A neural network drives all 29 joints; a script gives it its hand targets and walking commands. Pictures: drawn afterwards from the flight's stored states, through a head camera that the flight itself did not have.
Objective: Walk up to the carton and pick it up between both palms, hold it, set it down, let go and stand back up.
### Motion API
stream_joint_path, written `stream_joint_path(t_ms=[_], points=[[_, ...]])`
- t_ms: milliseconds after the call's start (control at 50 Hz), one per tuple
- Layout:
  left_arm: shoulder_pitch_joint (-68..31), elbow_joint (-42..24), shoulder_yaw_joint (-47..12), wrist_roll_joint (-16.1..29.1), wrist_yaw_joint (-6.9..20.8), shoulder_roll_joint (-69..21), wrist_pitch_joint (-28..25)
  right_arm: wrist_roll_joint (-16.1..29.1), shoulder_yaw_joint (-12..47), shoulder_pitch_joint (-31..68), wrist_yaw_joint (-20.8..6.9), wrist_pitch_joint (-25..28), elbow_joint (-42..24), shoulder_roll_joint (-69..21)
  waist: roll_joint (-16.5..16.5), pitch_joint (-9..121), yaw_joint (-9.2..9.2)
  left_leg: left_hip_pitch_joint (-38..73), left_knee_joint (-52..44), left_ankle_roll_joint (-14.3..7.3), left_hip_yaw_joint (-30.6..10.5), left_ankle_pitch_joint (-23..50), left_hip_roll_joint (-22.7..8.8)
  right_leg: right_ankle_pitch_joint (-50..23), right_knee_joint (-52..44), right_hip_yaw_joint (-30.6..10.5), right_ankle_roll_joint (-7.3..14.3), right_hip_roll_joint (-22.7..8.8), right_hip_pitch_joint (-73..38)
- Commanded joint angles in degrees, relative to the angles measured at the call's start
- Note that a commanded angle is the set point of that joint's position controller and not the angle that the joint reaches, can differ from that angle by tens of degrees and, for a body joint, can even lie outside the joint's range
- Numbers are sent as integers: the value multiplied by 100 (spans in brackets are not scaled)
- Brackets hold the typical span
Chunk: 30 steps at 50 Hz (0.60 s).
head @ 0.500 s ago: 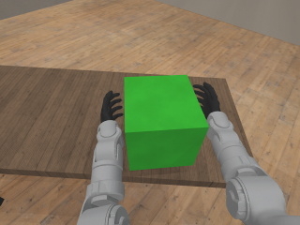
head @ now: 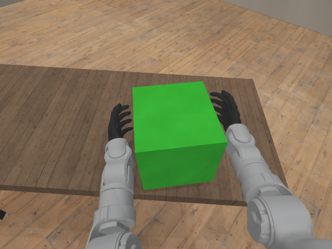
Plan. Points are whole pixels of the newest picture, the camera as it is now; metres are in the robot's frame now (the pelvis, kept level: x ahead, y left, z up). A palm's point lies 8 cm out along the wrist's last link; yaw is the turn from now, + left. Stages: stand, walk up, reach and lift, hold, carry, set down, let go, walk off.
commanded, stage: set down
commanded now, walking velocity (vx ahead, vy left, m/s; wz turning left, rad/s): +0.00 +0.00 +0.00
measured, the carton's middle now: (173, 135) +0.41 +0.03 +0.02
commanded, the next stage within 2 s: none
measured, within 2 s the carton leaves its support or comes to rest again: rests again in 0.30 s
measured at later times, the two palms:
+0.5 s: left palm (117, 139) +0.36 +0.17 +0.05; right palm (227, 123) +0.42 -0.11 +0.07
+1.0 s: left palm (117, 140) +0.36 +0.17 +0.05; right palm (227, 127) +0.41 -0.11 +0.06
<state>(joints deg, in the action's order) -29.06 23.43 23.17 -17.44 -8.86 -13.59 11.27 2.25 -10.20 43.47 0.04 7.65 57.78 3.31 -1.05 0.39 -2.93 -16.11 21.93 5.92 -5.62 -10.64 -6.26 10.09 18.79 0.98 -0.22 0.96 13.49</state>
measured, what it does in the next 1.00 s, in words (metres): stands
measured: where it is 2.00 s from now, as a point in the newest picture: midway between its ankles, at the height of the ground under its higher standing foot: outside the picture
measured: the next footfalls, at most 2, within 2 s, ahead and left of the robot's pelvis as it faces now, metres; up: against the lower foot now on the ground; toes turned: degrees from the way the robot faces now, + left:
none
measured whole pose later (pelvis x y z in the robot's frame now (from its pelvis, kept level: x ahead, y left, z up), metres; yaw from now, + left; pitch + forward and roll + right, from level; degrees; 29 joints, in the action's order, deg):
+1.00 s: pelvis +0.00 +0.00 +0.00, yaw +0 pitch +7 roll -2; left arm -27.7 26.5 24.1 -18.3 -7.4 -13.1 2.5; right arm -3.9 -16.8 41.8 -1.3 15.2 58.9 0.3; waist -1.0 0.3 -2.9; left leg -18.1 21.9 5.9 -5.6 -10.7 -6.3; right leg 10.1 18.8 1.0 -0.2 1.0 15.5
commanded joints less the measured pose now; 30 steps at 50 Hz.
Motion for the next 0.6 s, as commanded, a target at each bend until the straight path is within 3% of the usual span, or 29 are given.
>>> stream_joint_path(t_ms=[0, 320, 580], points=[[-3035, -288, -2002, -385, 295, -2537, -536, -948, 972, 3192, -703, 499, -664, -2503, 427, 3320, -772, 2008, 139, -52, 1148, 3536, 381, -992, -358, 629, 299, 515, 426], [-2755, 2, -1953, -423, 343, -2529, -878, -1193, 796, 2892, -705, 778, -468, -2529, 450, 3371, -714, 1826, 185, -53, 1184, 3658, 376, -1015, -341, 659, 327, 515, 496], [-2453, 380, -1707, -549, 454, -2381, -1015, -1362, 617, 2567, -725, 844, -223, -2502, 382, 2938, -696, 1504, 48, -136, 1262, 3275, 419, -929, -349, 629, 308, 485, 371]])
